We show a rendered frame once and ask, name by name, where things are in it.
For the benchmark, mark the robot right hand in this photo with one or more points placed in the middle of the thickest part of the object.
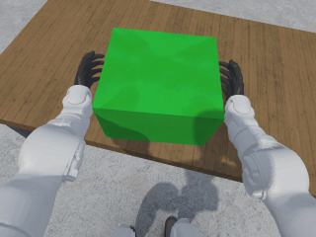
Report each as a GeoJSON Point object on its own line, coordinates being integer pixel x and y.
{"type": "Point", "coordinates": [234, 81]}

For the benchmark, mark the left robot shin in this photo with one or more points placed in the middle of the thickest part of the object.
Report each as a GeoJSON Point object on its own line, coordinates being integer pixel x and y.
{"type": "Point", "coordinates": [123, 225]}

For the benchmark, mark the robot left hand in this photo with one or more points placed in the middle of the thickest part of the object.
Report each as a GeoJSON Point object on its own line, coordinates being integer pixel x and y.
{"type": "Point", "coordinates": [85, 72]}

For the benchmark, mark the robot shin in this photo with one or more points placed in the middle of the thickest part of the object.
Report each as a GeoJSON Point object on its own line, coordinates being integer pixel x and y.
{"type": "Point", "coordinates": [182, 220]}
{"type": "Point", "coordinates": [123, 225]}

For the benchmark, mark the right robot shin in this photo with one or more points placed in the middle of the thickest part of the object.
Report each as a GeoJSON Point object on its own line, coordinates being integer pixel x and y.
{"type": "Point", "coordinates": [182, 220]}

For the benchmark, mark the table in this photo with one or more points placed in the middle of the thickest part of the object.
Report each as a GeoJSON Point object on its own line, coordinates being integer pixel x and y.
{"type": "Point", "coordinates": [278, 66]}

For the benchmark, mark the robot right forearm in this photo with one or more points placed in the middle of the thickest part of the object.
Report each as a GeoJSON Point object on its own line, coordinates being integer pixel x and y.
{"type": "Point", "coordinates": [244, 131]}

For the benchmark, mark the robot left forearm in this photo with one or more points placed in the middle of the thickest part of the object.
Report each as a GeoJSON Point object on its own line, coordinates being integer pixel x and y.
{"type": "Point", "coordinates": [73, 119]}

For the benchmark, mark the carton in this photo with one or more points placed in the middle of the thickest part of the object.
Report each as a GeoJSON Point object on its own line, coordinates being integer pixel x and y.
{"type": "Point", "coordinates": [160, 87]}

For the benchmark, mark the robot right upper arm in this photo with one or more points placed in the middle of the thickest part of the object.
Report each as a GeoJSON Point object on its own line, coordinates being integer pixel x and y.
{"type": "Point", "coordinates": [278, 178]}

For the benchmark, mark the robot left upper arm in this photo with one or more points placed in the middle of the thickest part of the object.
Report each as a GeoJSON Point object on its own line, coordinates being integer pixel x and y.
{"type": "Point", "coordinates": [51, 158]}

